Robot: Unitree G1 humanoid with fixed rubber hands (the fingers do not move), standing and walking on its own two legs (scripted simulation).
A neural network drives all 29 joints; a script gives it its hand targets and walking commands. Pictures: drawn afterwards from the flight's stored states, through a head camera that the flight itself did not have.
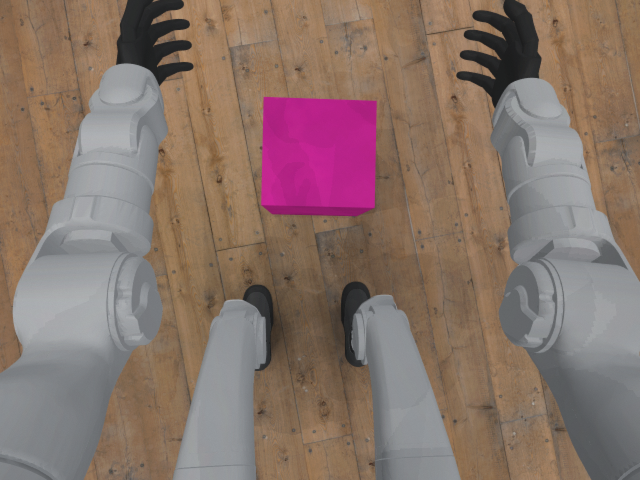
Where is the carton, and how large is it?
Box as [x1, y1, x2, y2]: [261, 97, 376, 215]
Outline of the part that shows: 264,97 261,204 271,213 282,214 357,215 374,207 376,101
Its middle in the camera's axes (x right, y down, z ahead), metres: -0.01 -0.15 +0.85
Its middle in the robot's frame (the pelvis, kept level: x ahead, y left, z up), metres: +0.51 -0.02 -0.52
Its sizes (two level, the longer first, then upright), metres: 0.210 0.200 0.250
